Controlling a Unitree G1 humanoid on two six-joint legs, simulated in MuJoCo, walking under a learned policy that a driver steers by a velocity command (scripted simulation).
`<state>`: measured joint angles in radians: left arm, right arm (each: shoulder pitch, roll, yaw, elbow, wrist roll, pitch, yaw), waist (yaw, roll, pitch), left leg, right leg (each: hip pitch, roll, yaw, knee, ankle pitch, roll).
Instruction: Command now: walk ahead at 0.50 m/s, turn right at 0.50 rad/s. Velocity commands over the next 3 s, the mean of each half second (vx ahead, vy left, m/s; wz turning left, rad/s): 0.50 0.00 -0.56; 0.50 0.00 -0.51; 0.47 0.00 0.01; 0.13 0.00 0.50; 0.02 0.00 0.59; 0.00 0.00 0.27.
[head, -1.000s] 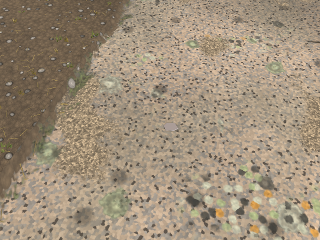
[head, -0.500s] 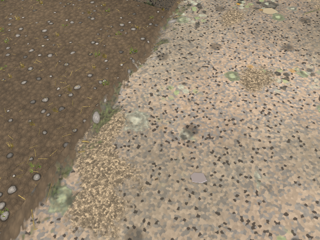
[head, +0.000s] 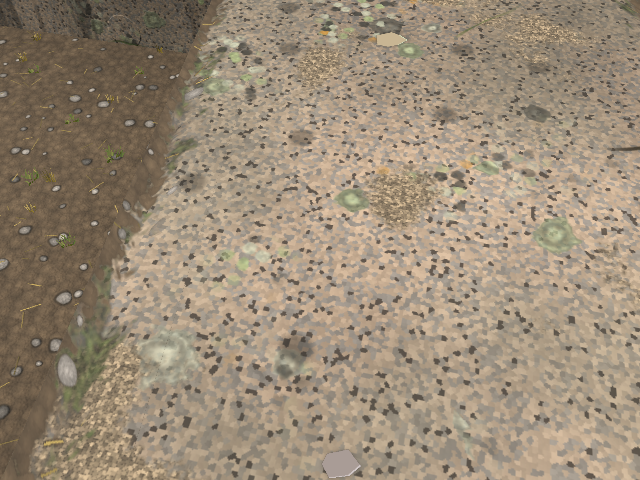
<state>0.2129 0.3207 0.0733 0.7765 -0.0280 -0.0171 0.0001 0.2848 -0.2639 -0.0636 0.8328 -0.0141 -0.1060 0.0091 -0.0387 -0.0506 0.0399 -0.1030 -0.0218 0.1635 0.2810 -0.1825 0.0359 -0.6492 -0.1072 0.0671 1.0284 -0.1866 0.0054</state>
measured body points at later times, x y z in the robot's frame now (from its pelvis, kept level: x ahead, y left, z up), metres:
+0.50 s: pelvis +0.27 -0.09 +0.00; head +0.30 -0.12 +0.45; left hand +0.42 +0.16 -0.10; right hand +0.37 -0.40 -0.10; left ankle +0.41 +0.08 -0.67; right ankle +0.25 -0.15 -0.75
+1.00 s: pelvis +0.55 -0.14 +0.00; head +0.57 -0.15 +0.45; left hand +0.83 +0.00 -0.10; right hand +0.45 -0.41 -0.12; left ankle +0.60 -0.04 -0.75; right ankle +0.51 -0.29 -0.68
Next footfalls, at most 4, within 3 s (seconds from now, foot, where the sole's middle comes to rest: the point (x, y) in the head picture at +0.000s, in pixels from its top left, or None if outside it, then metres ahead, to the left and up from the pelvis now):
0.26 right None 0.29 -0.16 -0.78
0.76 left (348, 410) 0.63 -0.06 -0.78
1.24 right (504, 375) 0.71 -0.43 -0.78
1.72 left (446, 271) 1.00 -0.35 -0.78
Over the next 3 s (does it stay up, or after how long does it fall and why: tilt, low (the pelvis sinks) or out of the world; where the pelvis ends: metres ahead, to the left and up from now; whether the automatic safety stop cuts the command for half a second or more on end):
stays up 0.87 -0.40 -0.01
